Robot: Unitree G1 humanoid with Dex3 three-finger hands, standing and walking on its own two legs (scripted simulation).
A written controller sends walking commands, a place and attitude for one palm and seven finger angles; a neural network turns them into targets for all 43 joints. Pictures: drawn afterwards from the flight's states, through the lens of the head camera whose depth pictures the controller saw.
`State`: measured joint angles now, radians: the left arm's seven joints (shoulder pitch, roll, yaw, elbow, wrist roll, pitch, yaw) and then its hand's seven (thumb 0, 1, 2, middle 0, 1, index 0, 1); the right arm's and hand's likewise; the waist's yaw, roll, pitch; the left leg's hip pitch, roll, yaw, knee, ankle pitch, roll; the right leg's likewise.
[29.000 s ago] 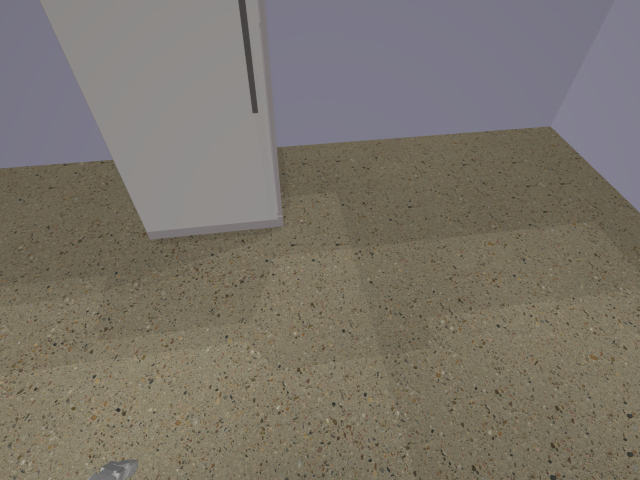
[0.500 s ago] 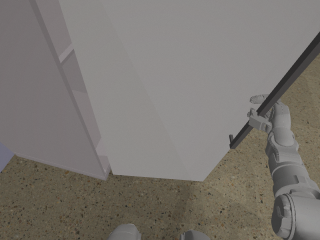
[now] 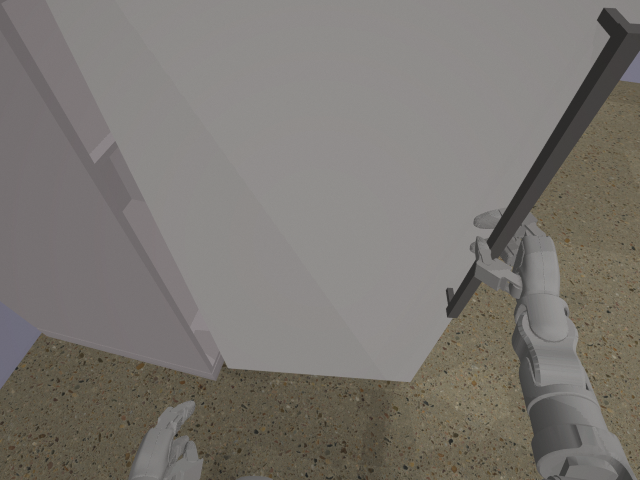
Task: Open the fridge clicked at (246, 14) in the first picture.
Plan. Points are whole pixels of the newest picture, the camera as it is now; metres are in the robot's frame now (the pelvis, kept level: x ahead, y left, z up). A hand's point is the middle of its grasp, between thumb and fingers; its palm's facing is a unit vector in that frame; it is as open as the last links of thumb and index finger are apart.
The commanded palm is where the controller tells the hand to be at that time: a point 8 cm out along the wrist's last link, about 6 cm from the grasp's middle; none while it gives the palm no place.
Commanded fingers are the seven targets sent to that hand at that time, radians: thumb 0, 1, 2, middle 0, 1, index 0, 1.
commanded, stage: stop walking and hold the door back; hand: right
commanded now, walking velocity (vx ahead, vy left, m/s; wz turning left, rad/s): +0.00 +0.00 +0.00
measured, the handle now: (503, 216) +0.44 -0.19 +0.10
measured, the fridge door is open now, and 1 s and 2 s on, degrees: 80 77 77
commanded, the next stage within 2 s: loosen the grip on the handle in 0.08 s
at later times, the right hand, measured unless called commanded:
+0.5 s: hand (487, 264) +0.39 -0.18 +0.05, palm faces +0.07 +0.97 -0.21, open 10.5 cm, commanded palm +0.37 -0.22 +0.06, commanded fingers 0.00 0.55 -0.20 0.36 1.28 0.36 1.28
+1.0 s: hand (510, 265) +0.41 -0.22 +0.03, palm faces +0.11 +0.97 -0.20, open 14.4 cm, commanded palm +0.38 -0.26 +0.05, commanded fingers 0.00 0.55 -0.20 0.25 1.15 0.25 1.15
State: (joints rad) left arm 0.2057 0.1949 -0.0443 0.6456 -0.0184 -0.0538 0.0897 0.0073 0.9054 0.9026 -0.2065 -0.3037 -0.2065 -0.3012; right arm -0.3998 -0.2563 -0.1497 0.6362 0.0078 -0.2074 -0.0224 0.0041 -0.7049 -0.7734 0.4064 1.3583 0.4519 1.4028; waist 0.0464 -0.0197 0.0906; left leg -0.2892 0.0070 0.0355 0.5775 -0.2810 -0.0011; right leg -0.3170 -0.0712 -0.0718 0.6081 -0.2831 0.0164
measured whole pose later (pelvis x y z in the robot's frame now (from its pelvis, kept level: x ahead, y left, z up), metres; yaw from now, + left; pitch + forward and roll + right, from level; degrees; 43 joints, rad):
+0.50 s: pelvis -0.03 +0.00 -0.01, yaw +0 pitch +6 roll -1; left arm 0.34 0.31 0.03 0.66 -0.03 -0.08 0.01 0.01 0.91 0.90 -0.21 -0.30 -0.21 -0.30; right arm -0.59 -0.35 -0.20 0.94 -0.02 -0.24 0.02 0.00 0.07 -0.43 0.39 1.33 0.43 1.38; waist 0.08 0.03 -0.04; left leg -0.53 0.02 0.02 0.71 -0.28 0.00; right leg -0.53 -0.04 -0.05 0.69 -0.26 -0.01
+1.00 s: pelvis +0.00 -0.01 -0.02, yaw +2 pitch +10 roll +1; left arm 0.32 0.25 -0.01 0.64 -0.02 -0.09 0.02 0.01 0.91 0.90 -0.21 -0.30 -0.21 -0.30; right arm -0.47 -0.37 -0.27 0.80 0.01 -0.23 0.07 -0.01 0.54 -0.20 0.26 1.15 0.30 1.18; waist 0.06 0.00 -0.08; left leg -0.58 0.01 0.01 0.76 -0.35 -0.01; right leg -0.60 -0.02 -0.03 0.79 -0.35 -0.01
